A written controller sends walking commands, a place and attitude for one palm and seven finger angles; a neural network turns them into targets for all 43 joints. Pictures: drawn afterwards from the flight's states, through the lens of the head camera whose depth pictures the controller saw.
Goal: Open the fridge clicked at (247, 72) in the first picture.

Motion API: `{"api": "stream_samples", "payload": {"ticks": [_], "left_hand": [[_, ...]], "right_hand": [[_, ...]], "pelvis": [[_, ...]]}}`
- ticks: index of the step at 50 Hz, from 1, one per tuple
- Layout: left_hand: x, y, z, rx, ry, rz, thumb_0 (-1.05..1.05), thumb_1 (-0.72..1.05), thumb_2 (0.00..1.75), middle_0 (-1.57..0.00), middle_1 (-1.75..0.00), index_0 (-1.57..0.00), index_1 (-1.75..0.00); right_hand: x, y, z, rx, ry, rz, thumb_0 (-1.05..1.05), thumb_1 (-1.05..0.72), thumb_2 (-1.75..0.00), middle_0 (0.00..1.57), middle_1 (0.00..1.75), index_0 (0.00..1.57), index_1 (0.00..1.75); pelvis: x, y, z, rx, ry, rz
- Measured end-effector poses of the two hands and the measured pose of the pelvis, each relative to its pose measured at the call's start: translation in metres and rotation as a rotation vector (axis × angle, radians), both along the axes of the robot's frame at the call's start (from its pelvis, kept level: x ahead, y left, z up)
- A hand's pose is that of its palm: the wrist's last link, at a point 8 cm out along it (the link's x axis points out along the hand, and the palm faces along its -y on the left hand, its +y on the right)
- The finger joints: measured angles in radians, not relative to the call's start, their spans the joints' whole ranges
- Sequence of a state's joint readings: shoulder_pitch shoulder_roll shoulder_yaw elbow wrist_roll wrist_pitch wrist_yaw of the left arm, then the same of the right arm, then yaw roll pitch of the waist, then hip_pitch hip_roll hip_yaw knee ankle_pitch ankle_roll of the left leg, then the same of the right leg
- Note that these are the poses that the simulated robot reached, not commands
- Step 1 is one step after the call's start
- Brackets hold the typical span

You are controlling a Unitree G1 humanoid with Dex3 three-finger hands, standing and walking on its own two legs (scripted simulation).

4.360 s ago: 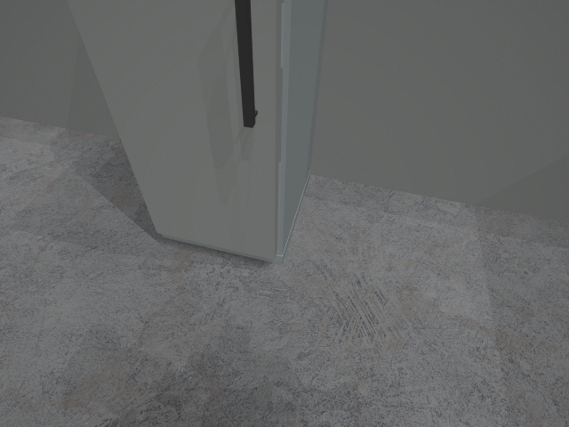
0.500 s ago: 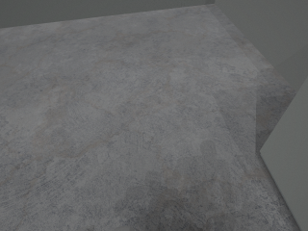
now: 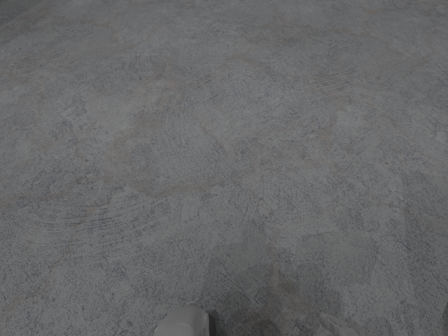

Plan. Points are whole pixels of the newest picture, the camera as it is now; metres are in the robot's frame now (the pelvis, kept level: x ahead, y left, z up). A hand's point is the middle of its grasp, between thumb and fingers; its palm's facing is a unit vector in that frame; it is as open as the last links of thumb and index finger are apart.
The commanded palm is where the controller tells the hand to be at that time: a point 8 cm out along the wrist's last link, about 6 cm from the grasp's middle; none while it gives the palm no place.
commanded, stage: walk to a spot facing it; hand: right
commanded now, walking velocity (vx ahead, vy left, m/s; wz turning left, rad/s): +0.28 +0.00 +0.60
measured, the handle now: out of the picture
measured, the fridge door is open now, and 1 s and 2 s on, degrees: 0 0 0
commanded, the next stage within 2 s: none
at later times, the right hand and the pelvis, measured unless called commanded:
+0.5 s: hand (356, 293) +0.26 -0.25 -0.18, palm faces -0.14 +0.97 -0.21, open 7.3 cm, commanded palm none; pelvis +0.20 -0.05 +0.00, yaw +18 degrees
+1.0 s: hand (296, 201) +0.46 -0.12 -0.14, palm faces -0.61 +0.75 -0.25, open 7.4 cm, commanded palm none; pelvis +0.22 -0.05 +0.00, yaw +38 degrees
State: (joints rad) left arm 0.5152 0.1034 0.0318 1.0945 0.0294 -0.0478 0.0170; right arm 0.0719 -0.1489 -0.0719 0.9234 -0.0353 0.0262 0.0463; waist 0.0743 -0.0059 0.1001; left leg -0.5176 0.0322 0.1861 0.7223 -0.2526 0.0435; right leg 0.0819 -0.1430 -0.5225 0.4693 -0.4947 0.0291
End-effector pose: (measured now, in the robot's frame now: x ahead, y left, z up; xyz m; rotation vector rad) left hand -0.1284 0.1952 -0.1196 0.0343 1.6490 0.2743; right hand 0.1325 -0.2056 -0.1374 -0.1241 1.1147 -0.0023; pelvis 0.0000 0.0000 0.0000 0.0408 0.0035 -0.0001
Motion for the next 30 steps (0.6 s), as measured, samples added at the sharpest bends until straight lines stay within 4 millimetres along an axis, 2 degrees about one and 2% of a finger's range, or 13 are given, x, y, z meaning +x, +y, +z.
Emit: {"api": "stream_samples", "payload": {"ticks": [2, 4, 6, 8, 13, 16, 19, 22, 24, 27, 30], "left_hand": [[0.015, 0.005, -0.006, -0.011, 0.020, 0.026, 0.01, 0.90, 0.89, -0.20, -0.30, -0.21, -0.30], [0.043, 0.016, -0.014, -0.005, 0.002, 0.038, 0.01, 0.90, 0.89, -0.20, -0.30, -0.21, -0.30], [0.087, 0.029, -0.018, 0.027, -0.076, 0.038, 0.01, 0.90, 0.89, -0.20, -0.30, -0.21, -0.30], [0.142, 0.042, -0.016, 0.060, -0.198, 0.024, 0.01, 0.90, 0.89, -0.20, -0.30, -0.21, -0.30], [0.275, 0.059, 0.003, 0.122, -0.500, -0.017, 0.01, 0.91, 0.89, -0.19, -0.30, -0.20, -0.30], [0.336, 0.055, 0.016, 0.136, -0.613, -0.045, 0.01, 0.91, 0.90, -0.19, -0.30, -0.20, -0.30], [0.381, 0.044, 0.023, 0.145, -0.667, -0.077, 0.00, 0.91, 0.90, -0.19, -0.30, -0.20, -0.30], [0.413, 0.029, 0.024, 0.165, -0.683, -0.096, 0.00, 0.91, 0.90, -0.19, -0.30, -0.20, -0.30], [0.424, 0.018, 0.024, 0.183, -0.682, -0.095, 0.00, 0.91, 0.90, -0.19, -0.30, -0.20, -0.30], [0.419, 0.004, 0.028, 0.193, -0.662, -0.050, 0.00, 0.90, 0.89, -0.20, -0.30, -0.21, -0.30], [0.398, -0.007, 0.032, 0.206, -0.618, 0.031, 0.00, 0.90, 0.89, -0.20, -0.30, -0.21, -0.30]], "right_hand": [[0.028, 0.009, -0.007, 0.001, -0.039, 0.015, 0.00, -0.91, -0.90, 0.19, 0.30, 0.20, 0.30], [0.044, 0.012, -0.011, -0.009, -0.058, 0.005, 0.00, -0.91, -0.90, 0.20, 0.30, 0.20, 0.30], [0.048, 0.010, -0.010, -0.025, -0.023, 0.003, 0.00, -0.91, -0.90, 0.20, 0.30, 0.20, 0.30], [0.048, 0.001, -0.006, -0.053, 0.020, -0.003, 0.00, -0.92, -0.90, 0.20, 0.30, 0.20, 0.30], [0.056, -0.031, 0.011, -0.141, 0.106, 0.031, -0.01, -0.93, -0.90, 0.20, 0.30, 0.20, 0.30], [0.066, -0.048, 0.015, -0.160, 0.137, 0.038, -0.01, -0.93, -0.90, 0.20, 0.30, 0.20, 0.30], [0.082, -0.064, 0.011, -0.158, 0.156, 0.035, 0.00, -0.92, -0.90, 0.20, 0.30, 0.20, 0.30], [0.102, -0.080, 0.000, -0.142, 0.172, 0.029, 0.00, -0.92, -0.90, 0.20, 0.30, 0.20, 0.30], [0.119, -0.090, -0.011, -0.132, 0.186, 0.036, 0.00, -0.91, -0.90, 0.20, 0.30, 0.20, 0.30], [0.148, -0.097, -0.013, -0.127, 0.202, 0.099, 0.00, -0.91, -0.90, 0.20, 0.30, 0.20, 0.30], [0.183, -0.097, -0.007, -0.117, 0.192, 0.180, 0.00, -0.91, -0.90, 0.19, 0.30, 0.20, 0.30]], "pelvis": [[0.024, 0.009, -0.009, -0.016, -0.002, 0.019], [0.043, 0.015, -0.014, -0.028, -0.004, 0.060], [0.059, 0.016, -0.010, -0.023, -0.021, 0.082], [0.074, 0.015, -0.004, -0.020, -0.026, 0.106], [0.108, 0.004, 0.008, -0.021, -0.011, 0.166], [0.129, -0.007, 0.010, -0.022, -0.002, 0.197], [0.150, -0.020, 0.008, -0.020, 0.001, 0.226], [0.176, -0.037, 0.001, -0.009, 0.000, 0.256], [0.190, -0.047, -0.004, -0.015, -0.009, 0.284], [0.205, -0.058, 0.000, -0.004, -0.023, 0.354], [0.216, -0.066, 0.008, 0.015, -0.025, 0.393]]}}
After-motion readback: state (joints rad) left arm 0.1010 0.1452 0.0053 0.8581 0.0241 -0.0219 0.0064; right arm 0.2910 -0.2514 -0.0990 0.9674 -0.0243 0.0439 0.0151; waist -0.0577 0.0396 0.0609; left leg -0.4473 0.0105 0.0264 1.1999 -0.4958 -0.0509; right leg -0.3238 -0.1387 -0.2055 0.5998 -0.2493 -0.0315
